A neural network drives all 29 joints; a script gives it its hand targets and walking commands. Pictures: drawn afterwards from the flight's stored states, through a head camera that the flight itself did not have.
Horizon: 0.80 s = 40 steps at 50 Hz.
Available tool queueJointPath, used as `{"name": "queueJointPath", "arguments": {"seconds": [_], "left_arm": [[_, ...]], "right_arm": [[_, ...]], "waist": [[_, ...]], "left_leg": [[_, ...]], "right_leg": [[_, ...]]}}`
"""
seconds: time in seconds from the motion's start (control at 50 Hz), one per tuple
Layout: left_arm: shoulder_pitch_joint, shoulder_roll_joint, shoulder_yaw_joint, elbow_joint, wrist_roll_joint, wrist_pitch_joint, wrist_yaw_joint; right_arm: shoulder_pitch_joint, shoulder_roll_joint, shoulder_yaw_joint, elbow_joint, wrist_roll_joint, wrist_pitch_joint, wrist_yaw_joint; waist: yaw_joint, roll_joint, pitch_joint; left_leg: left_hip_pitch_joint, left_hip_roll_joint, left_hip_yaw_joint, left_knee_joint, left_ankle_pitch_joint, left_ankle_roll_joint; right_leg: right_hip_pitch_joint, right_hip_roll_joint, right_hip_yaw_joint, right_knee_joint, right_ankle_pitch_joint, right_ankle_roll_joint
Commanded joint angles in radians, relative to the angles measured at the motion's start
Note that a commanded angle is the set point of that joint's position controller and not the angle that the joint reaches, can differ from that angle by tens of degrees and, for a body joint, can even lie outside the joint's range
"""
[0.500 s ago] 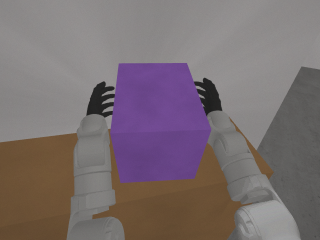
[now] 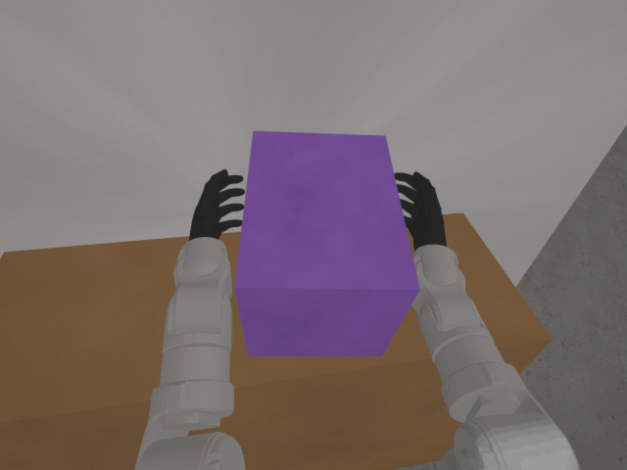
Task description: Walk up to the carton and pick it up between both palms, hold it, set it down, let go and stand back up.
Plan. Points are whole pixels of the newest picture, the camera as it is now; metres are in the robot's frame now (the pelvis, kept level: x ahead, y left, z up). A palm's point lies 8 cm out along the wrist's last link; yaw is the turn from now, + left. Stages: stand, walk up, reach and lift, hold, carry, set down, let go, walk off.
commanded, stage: set down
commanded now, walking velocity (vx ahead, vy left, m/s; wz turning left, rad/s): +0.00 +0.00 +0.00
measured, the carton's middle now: (317, 244) +0.39 +0.00 +0.11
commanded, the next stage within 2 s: none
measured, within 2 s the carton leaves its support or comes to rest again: neither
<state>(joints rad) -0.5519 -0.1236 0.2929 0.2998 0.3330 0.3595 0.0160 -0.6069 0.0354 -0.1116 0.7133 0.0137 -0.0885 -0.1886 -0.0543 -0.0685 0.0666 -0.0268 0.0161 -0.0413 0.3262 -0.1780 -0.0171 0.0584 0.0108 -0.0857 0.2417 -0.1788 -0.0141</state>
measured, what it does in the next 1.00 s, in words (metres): stands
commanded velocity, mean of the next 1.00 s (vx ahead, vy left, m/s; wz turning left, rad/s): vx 0.00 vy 0.00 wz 0.00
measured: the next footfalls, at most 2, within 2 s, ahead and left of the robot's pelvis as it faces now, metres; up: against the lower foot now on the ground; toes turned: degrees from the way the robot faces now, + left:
none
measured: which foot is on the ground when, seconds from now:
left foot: down 0.00-1.00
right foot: down 0.00-1.00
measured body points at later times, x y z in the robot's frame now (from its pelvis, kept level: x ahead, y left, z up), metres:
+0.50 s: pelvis +0.01 +0.00 +0.00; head +0.00 +0.03 +0.45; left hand +0.41 +0.12 +0.12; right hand +0.40 -0.15 +0.13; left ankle +0.01 +0.13 -0.75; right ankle -0.02 -0.10 -0.75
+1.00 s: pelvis +0.01 +0.00 +0.00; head +0.02 +0.02 +0.45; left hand +0.42 +0.11 +0.09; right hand +0.42 -0.16 +0.11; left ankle +0.01 +0.13 -0.75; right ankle -0.02 -0.10 -0.75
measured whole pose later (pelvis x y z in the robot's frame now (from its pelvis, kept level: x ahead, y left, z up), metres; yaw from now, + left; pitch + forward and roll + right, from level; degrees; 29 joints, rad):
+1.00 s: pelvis +0.01 +0.00 +0.00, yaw -3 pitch +1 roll +0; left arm -0.69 -0.15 0.45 0.69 0.38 0.13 0.04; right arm -0.74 0.06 -0.42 0.96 -0.25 -0.18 -0.09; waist -0.01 -0.05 0.00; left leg -0.14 0.03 0.02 0.30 -0.17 -0.02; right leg -0.09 0.02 -0.06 0.25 -0.17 -0.02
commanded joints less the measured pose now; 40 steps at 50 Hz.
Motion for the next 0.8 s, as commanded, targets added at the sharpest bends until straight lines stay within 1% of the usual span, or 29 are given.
{"name": "queueJointPath", "arguments": {"seconds": [0.0,0.02,0.04,0.08,0.1,0.12,0.16,0.22,0.24,0.26,0.28,0.3,0.32,0.36,0.4,0.44,0.48,0.52,0.56,0.58,0.64,0.66,0.7,0.74,0.76,0.78], "left_arm": [[-0.628,-0.5,-0.507,-0.091,-0.102,-0.074,-0.139],[-0.632,-0.484,-0.498,-0.083,-0.1,-0.078,-0.138],[-0.623,-0.482,-0.478,-0.057,-0.086,-0.075,-0.138],[-0.592,-0.46,-0.428,-0.001,-0.054,-0.068,-0.144],[-0.591,-0.454,-0.407,0.022,-0.043,-0.064,-0.148],[-0.591,-0.456,-0.387,0.035,-0.036,-0.065,-0.15],[-0.603,-0.465,-0.365,0.045,-0.037,-0.077,-0.15],[-0.651,-0.497,-0.406,0.025,-0.055,-0.12,-0.13],[-0.661,-0.507,-0.401,0.038,-0.05,-0.131,-0.122],[-0.663,-0.507,-0.402,0.049,-0.046,-0.14,-0.118],[-0.661,-0.506,-0.393,0.076,-0.045,-0.145,-0.117],[-0.671,-0.504,-0.393,0.073,-0.048,-0.152,-0.114],[-0.664,-0.514,-0.39,0.093,-0.05,-0.156,-0.115],[-0.681,-0.512,-0.38,0.109,-0.054,-0.168,-0.113],[-0.687,-0.5,-0.353,0.141,-0.039,-0.178,-0.115],[-0.703,-0.518,-0.369,0.133,-0.048,-0.196,-0.107],[-0.72,-0.523,-0.364,0.152,-0.049,-0.215,-0.099],[-0.736,-0.525,-0.347,0.184,-0.048,-0.231,-0.093],[-0.721,-0.511,-0.324,0.206,-0.031,-0.242,-0.087],[-0.742,-0.515,-0.316,0.199,-0.035,-0.248,-0.084],[-0.75,-0.501,-0.284,0.231,-0.016,-0.257,-0.075],[-0.763,-0.501,-0.276,0.225,-0.014,-0.265,-0.072],[-0.77,-0.506,-0.262,0.232,-0.009,-0.278,-0.064],[-0.755,-0.494,-0.233,0.259,0.005,-0.283,-0.061],[-0.748,-0.484,-0.216,0.274,0.018,-0.281,-0.063],[-0.738,-0.486,-0.208,0.285,0.021,-0.279,-0.067]], "right_arm": [[-0.722,0.473,0.358,-0.274,0.001,-0.085,0.107],[-0.712,0.47,0.352,-0.262,-0.002,-0.083,0.106],[-0.708,0.469,0.351,-0.239,-0.004,-0.076,0.108],[-0.691,0.459,0.321,-0.199,-0.022,-0.063,0.11],[-0.676,0.452,0.297,-0.164,-0.029,-0.057,0.113],[-0.673,0.452,0.281,-0.145,-0.032,-0.058,0.118],[-0.687,0.451,0.252,-0.136,-0.042,-0.071,0.128],[-0.711,0.456,0.23,-0.139,-0.056,-0.104,0.14],[-0.714,0.456,0.224,-0.118,-0.063,-0.109,0.145],[-0.717,0.45,0.213,-0.113,-0.065,-0.115,0.147],[-0.711,0.451,0.203,-0.085,-0.077,-0.114,0.148],[-0.691,0.449,0.187,-0.059,-0.087,-0.112,0.149],[-0.687,0.45,0.175,-0.046,-0.095,-0.114,0.152],[-0.691,0.453,0.16,-0.029,-0.109,-0.115,0.153],[-0.692,0.463,0.147,-0.009,-0.122,-0.114,0.155],[-0.709,0.472,0.141,-0.017,-0.126,-0.129,0.16],[-0.727,0.478,0.137,-0.017,-0.135,-0.139,0.167],[-0.723,0.475,0.107,0.022,-0.159,-0.138,0.174],[-0.715,0.479,0.102,0.027,-0.17,-0.14,0.182],[-0.728,0.481,0.094,0.029,-0.175,-0.141,0.185],[-0.728,0.479,0.063,0.07,-0.194,-0.139,0.2],[-0.729,0.486,0.048,0.077,-0.199,-0.142,0.204],[-0.733,0.491,0.034,0.082,-0.212,-0.15,0.212],[-0.724,0.499,0.027,0.1,-0.223,-0.148,0.215],[-0.713,0.499,0.016,0.12,-0.234,-0.142,0.215],[-0.708,0.5,0.01,0.117,-0.241,-0.143,0.216]], "waist": [[-0.011,0.057,-0.51],[-0.013,0.049,-0.505],[0.002,0.058,-0.47],[0.008,0.05,-0.419],[0.011,0.056,-0.384],[0.018,0.061,-0.379],[0.023,0.069,-0.391],[0.01,0.096,-0.487],[0.016,0.102,-0.49],[0.012,0.104,-0.5],[0.012,0.098,-0.472],[-0.002,0.086,-0.462],[-0.004,0.087,-0.459],[-0.008,0.063,-0.469],[0.003,0.061,-0.449],[0.0,0.075,-0.506],[0.008,0.083,-0.533],[0.0,0.076,-0.523],[0.018,0.073,-0.54],[0.021,0.072,-0.554],[0.033,0.057,-0.546],[0.034,0.073,-0.554],[0.042,0.085,-0.572],[0.052,0.07,-0.557],[0.049,0.062,-0.529],[0.048,0.058,-0.537]], "left_leg": [[0.126,-0.039,0.086,0.01,0.383,-0.024],[0.115,-0.04,0.087,0.003,0.361,-0.019],[0.093,-0.041,0.087,-0.007,0.338,-0.015],[0.057,-0.037,0.096,-0.035,0.248,-0.006],[0.037,-0.039,0.101,-0.051,0.216,-0.002],[0.039,-0.036,0.105,-0.057,0.213,-0.001],[0.053,-0.037,0.109,-0.051,0.238,-0.007],[0.128,-0.032,0.108,-0.013,0.351,-0.034],[0.139,-0.03,0.108,-0.01,0.378,-0.043],[0.14,-0.03,0.106,-0.001,0.384,-0.044],[0.133,-0.028,0.107,-0.008,0.368,-0.044],[0.129,-0.026,0.107,-0.007,0.363,-0.046],[0.132,-0.026,0.104,-0.007,0.366,-0.044],[0.118,-0.025,0.105,-0.014,0.339,-0.038],[0.084,-0.028,0.112,-0.024,0.321,-0.034],[0.097,-0.025,0.112,-0.011,0.366,-0.041],[0.093,-0.022,0.108,-0.008,0.356,-0.041],[0.081,-0.021,0.106,-0.007,0.339,-0.041],[0.061,-0.023,0.117,-0.007,0.34,-0.037],[0.054,-0.023,0.115,-0.013,0.326,-0.037],[0.047,-0.018,0.122,-0.023,0.313,-0.035],[0.047,-0.019,0.125,-0.022,0.315,-0.036],[0.04,-0.02,0.128,-0.017,0.337,-0.034],[0.033,-0.017,0.132,-0.015,0.352,-0.033],[0.019,-0.022,0.137,-0.022,0.328,-0.026],[0.01,-0.019,0.139,-0.027,0.308,-0.023]], "right_leg": [[0.123,0.022,-0.045,0.042,0.469,0.076],[0.132,0.018,-0.038,0.038,0.468,0.075],[0.133,0.014,-0.039,0.04,0.459,0.079],[0.133,0.007,-0.031,0.03,0.407,0.081],[0.13,0.002,-0.031,0.024,0.372,0.077],[0.123,0.003,-0.034,0.024,0.357,0.076],[0.101,0.007,-0.038,0.021,0.352,0.073],[0.078,0.022,-0.051,0.029,0.398,0.061],[0.067,0.024,-0.053,0.025,0.405,0.058],[0.062,0.024,-0.052,0.024,0.408,0.06],[0.054,0.025,-0.052,0.025,0.4,0.061],[0.049,0.03,-0.059,0.024,0.399,0.06],[0.045,0.029,-0.059,0.021,0.403,0.057],[0.047,0.026,-0.055,0.024,0.41,0.06],[0.074,0.02,-0.052,0.033,0.42,0.066],[0.075,0.02,-0.051,0.044,0.465,0.065],[0.066,0.021,-0.048,0.042,0.453,0.059],[0.049,0.021,-0.049,0.043,0.444,0.059],[0.07,0.022,-0.044,0.049,0.454,0.061],[0.071,0.021,-0.042,0.048,0.448,0.061],[0.054,0.024,-0.046,0.052,0.434,0.062],[0.05,0.021,-0.041,0.05,0.442,0.06],[0.052,0.02,-0.04,0.059,0.466,0.061],[0.065,0.021,-0.036,0.066,0.502,0.066],[0.073,0.017,-0.032,0.067,0.504,0.068],[0.086,0.015,-0.032,0.066,0.493,0.068]]}}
